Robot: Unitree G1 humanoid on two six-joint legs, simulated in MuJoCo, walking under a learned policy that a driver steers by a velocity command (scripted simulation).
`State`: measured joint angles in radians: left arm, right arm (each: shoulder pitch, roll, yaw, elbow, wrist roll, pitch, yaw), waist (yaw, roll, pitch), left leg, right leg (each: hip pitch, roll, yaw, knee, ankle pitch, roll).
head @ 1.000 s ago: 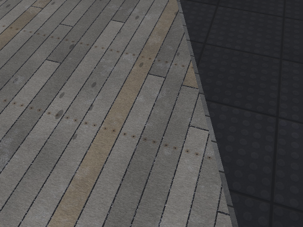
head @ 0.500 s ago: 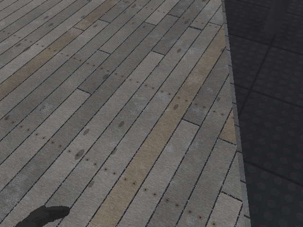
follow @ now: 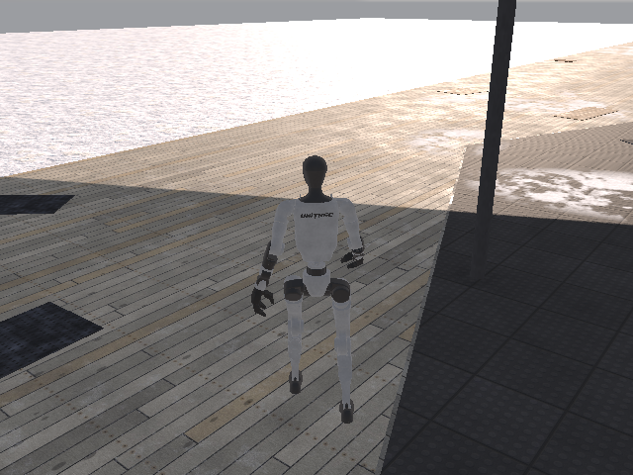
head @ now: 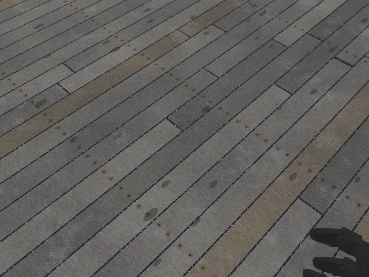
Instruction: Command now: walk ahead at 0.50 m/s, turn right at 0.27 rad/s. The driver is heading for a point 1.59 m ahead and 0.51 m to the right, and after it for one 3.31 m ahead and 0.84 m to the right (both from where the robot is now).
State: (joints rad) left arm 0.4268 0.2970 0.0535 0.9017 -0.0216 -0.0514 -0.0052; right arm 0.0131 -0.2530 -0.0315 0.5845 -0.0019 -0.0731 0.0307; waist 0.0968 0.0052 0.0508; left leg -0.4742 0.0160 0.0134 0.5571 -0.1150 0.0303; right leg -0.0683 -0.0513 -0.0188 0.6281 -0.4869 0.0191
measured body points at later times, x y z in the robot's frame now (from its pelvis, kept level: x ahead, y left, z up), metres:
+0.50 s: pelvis +0.26 -0.06 -0.01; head +0.29 -0.08 +0.44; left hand +0.52 +0.13 -0.09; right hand +0.21 -0.35 -0.14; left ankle +0.11 +0.12 -0.71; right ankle +0.34 -0.17 -0.73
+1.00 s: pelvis +0.53 -0.13 +0.00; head +0.55 -0.15 +0.45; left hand +0.72 +0.10 -0.11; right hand +0.60 -0.46 -0.07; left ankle +0.69 -0.10 -0.73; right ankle +0.35 -0.17 -0.72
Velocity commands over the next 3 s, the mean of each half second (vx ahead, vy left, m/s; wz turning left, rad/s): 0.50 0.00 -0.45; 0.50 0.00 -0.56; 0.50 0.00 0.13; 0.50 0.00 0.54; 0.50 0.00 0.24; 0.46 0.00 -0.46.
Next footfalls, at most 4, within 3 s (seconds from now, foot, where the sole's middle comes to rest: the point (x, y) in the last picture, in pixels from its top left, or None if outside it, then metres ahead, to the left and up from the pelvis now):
0.48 right None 0.38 -0.18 -0.76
0.98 left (240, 204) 0.72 -0.12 -0.76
1.44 right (324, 198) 0.78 -0.44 -0.76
1.92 left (278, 125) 1.14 -0.29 -0.76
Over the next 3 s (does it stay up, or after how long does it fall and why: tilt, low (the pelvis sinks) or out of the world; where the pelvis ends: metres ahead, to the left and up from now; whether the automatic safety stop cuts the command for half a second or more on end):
stays up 1.56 -0.43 0.00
